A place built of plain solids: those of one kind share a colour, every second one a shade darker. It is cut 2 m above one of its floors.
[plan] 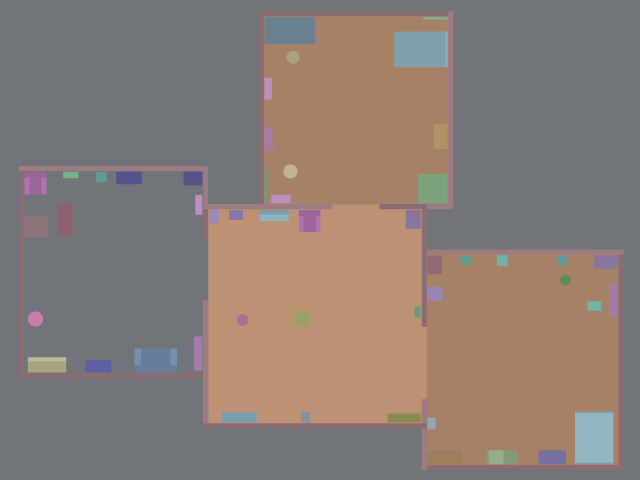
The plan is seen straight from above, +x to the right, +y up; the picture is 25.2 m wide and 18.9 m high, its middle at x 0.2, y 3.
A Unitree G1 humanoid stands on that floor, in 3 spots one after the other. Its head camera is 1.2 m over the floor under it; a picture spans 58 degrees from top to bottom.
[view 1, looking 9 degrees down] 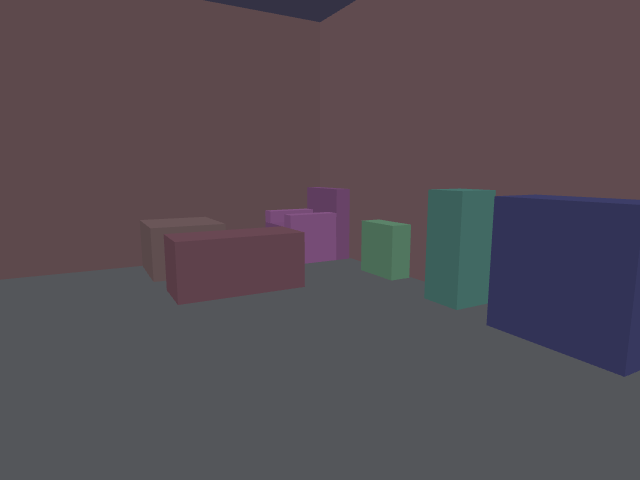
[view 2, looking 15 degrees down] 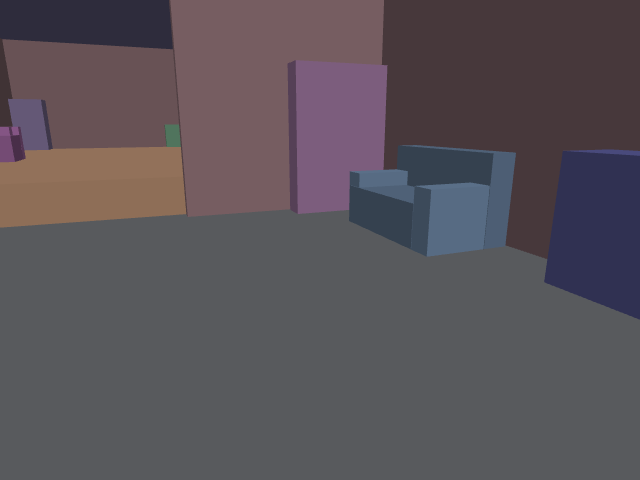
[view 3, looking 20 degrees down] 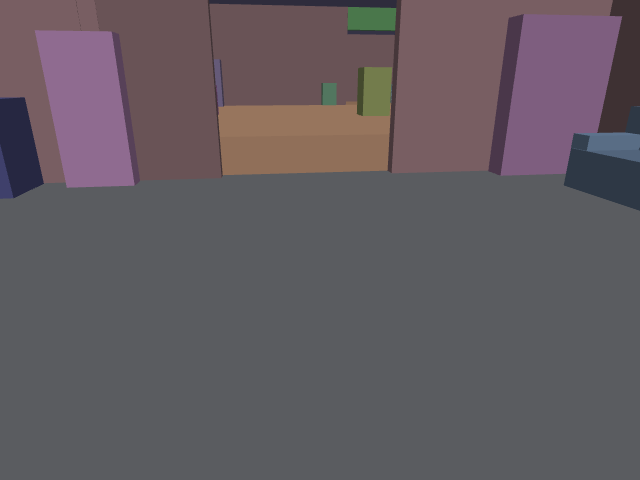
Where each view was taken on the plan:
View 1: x -5.59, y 2.46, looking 151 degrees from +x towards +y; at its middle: armchair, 5.77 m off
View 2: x -10.32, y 1.11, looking -22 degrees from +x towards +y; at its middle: ground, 4.64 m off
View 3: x -10.24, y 2.46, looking -8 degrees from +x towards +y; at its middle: ground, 3.51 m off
